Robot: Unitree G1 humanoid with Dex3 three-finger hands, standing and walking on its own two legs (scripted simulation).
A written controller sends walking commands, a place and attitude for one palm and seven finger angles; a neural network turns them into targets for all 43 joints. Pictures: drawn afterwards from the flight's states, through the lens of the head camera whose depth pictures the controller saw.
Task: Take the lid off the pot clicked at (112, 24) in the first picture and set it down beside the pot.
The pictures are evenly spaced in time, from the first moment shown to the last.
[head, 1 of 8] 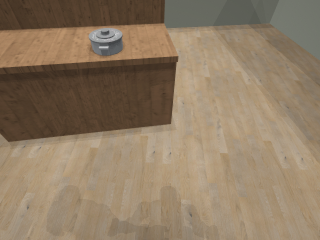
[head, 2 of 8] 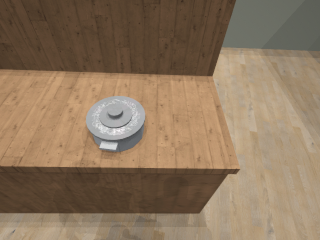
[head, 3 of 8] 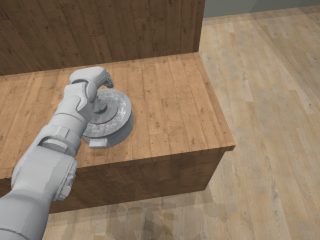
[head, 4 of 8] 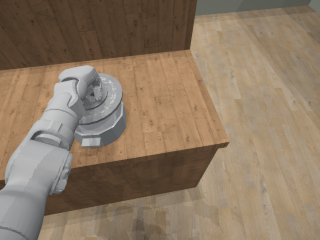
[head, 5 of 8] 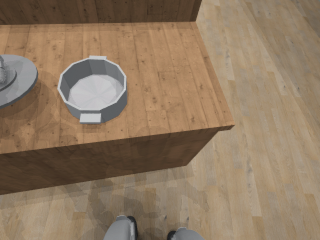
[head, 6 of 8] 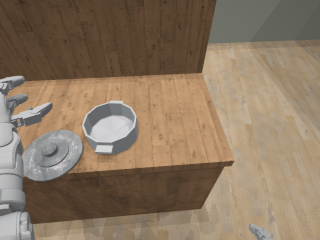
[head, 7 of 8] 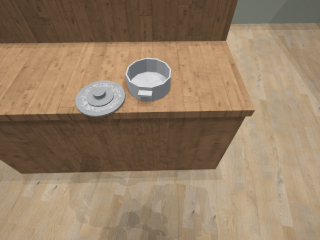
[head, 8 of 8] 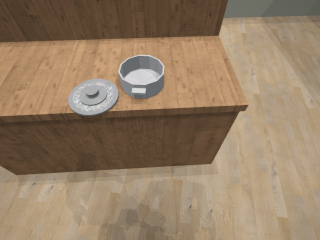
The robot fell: no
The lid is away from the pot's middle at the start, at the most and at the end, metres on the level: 0.00 0.25 0.21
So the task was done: no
